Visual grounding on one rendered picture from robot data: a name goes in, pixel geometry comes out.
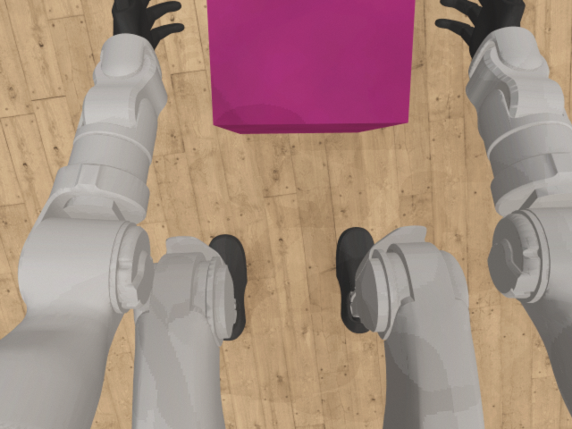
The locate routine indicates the robot right upper arm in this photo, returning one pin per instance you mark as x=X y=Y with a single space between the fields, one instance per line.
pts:
x=531 y=261

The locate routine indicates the left robot hand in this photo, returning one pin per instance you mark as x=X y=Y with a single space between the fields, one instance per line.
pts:
x=133 y=17

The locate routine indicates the right robot thigh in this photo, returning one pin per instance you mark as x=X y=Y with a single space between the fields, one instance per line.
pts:
x=431 y=373

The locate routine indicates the robot right forearm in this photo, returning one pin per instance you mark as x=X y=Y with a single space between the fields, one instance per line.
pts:
x=522 y=120

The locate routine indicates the carton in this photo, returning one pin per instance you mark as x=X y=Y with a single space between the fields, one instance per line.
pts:
x=310 y=66

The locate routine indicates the right robot foot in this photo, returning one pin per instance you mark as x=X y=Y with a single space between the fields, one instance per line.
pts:
x=352 y=246

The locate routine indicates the robot left upper arm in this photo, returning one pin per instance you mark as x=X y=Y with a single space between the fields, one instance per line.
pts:
x=78 y=278

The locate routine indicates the right robot hand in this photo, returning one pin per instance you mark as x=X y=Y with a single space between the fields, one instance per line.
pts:
x=490 y=16

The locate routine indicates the robot left forearm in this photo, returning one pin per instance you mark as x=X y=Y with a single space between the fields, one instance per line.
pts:
x=106 y=177

